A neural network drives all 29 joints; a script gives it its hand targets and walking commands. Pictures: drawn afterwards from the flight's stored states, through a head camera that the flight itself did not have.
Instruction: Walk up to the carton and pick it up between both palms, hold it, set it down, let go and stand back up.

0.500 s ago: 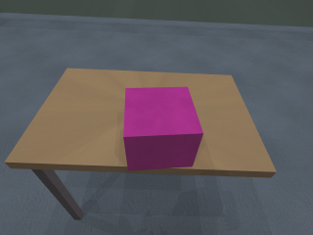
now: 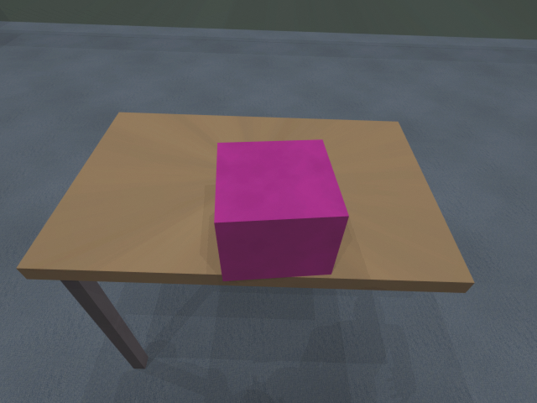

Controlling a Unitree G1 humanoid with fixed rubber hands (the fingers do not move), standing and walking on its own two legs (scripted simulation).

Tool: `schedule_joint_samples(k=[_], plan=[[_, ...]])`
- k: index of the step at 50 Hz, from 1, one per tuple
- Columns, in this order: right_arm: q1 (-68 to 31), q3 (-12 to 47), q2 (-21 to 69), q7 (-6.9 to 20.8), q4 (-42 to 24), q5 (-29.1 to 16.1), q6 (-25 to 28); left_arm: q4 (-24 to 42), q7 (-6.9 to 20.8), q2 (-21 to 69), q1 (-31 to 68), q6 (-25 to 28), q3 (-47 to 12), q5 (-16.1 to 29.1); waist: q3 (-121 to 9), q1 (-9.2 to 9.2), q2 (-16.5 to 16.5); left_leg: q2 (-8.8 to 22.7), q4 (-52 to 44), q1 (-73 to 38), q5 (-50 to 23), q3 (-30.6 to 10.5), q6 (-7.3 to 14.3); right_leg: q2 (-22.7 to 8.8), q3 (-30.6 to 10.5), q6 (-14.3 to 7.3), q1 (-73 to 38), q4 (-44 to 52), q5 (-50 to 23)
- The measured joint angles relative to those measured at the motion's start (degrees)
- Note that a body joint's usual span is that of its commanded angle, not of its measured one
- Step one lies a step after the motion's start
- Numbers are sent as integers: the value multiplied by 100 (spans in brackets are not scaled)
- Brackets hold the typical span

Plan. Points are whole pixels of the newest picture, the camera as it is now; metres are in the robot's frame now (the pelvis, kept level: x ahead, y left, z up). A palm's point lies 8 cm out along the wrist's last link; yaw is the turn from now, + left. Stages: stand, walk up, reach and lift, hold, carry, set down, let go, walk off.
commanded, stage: stand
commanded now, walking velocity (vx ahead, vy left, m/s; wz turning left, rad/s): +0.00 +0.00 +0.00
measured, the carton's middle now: (274, 208) +0.47 -0.01 +0.01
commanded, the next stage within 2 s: none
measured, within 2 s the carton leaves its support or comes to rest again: neither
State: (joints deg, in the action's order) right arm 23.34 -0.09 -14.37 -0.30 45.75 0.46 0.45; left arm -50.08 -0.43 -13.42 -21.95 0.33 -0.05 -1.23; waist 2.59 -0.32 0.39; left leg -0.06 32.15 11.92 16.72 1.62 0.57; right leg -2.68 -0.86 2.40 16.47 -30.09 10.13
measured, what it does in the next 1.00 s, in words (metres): stands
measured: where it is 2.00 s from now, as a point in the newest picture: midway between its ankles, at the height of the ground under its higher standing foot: outside the picture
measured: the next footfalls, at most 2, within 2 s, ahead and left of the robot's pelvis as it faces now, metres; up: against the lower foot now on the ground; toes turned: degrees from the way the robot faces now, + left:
none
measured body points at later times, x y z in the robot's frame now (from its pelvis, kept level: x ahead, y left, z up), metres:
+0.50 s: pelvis +0.02 +0.00 +0.00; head +0.02 +0.00 +0.45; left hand +0.05 +0.24 -0.14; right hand +0.04 -0.26 -0.13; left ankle +0.01 +0.11 -0.73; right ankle +0.07 -0.15 -0.73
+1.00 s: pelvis +0.03 +0.00 +0.01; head +0.04 +0.00 +0.46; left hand +0.05 +0.24 -0.14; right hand +0.05 -0.26 -0.13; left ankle +0.01 +0.11 -0.73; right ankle +0.07 -0.15 -0.73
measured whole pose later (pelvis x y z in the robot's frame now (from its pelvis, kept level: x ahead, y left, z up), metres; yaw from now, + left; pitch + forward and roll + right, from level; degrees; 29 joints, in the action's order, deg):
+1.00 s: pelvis +0.03 +0.00 +0.01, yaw +0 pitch -2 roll +0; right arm 20.8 0.4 -13.0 -1.5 51.5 -0.1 0.6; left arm -55.7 -1.6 -12.0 -18.3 0.2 -1.2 -0.4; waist 2.7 -0.1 0.3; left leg 0.4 28.5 8.9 17.3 1.2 0.1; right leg -2.3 -0.3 2.1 13.8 -27.5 11.4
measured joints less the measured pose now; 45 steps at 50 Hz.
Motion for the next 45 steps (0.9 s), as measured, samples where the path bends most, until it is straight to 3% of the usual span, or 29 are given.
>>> schedule_joint_samples(k=[45], plan=[[-249, 56, 128, -109, 516, -54, 9, -492, -109, 130, 363, -9, -110, 73, 0, 23, -3, 41, -322, -284, 74, -45, -41, 39, 55, -26, -247, 218, 137]])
